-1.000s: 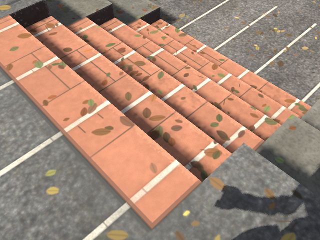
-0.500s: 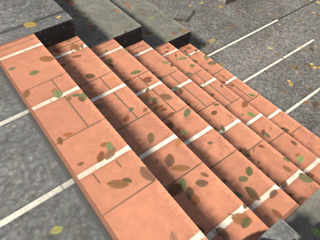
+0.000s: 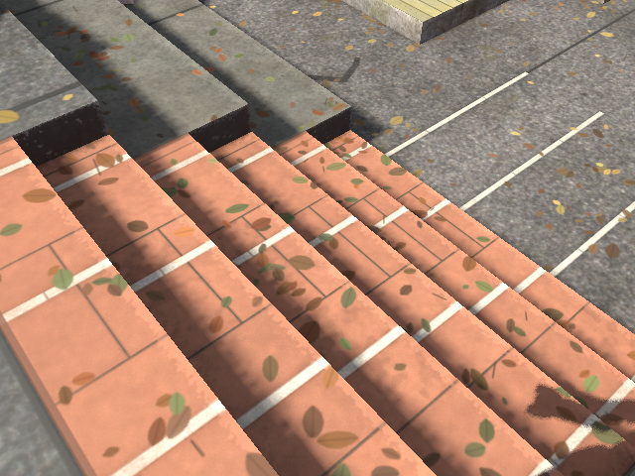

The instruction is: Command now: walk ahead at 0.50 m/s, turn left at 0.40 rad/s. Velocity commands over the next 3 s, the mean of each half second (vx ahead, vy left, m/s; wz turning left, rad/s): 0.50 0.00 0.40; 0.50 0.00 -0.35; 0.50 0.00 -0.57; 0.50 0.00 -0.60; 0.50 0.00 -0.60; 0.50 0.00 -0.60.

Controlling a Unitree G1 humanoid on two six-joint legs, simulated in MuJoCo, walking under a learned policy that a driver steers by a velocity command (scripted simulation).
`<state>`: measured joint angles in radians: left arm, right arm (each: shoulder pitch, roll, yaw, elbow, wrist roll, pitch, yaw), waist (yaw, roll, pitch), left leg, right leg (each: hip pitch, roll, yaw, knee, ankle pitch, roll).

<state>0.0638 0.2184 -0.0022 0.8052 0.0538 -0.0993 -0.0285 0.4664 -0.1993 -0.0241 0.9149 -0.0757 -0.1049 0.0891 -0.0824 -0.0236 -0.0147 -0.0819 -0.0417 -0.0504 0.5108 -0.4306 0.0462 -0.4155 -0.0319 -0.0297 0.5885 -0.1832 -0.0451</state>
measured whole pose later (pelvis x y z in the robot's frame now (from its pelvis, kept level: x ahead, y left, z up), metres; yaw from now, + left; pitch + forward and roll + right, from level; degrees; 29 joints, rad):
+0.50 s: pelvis +0.24 +0.05 -0.01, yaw +13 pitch +1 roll -1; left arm 0.53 0.19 0.01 1.02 0.06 -0.11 -0.04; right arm 0.09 -0.21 -0.01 0.74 -0.05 -0.03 0.07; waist 0.11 0.01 -0.01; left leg -0.61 0.05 0.02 0.65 -0.11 0.08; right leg 0.21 -0.07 -0.28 0.21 -0.41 0.05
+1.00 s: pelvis +0.48 +0.14 -0.02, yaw -2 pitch -1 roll +5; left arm 0.15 0.16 0.02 0.86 0.07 -0.06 -0.07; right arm 0.52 -0.10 0.02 1.04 -0.10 -0.14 0.01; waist -0.05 -0.08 0.00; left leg -0.03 -0.05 0.34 0.53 -0.49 0.04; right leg -0.60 -0.13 0.10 0.67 0.25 -0.05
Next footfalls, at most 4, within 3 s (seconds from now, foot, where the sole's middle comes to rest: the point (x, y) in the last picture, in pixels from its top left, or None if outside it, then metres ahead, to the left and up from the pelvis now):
0.54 left None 0.41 0.22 -0.76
1.24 right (315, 401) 0.75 -0.02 -0.91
1.58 left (239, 306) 1.05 0.16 -0.91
2.06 right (348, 320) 1.08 -0.15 -1.06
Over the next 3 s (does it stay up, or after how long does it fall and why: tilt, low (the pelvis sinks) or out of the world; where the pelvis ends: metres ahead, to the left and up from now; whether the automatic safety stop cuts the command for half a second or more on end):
stays up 1.40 -0.35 -0.48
